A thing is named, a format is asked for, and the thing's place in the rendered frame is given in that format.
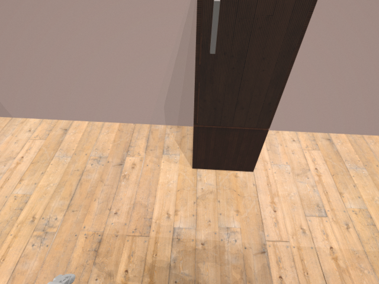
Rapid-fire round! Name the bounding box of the cupboard door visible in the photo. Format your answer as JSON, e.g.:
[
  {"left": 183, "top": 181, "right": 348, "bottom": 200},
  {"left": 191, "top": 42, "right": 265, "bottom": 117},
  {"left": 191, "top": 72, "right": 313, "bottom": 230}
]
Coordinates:
[{"left": 198, "top": 0, "right": 313, "bottom": 128}]

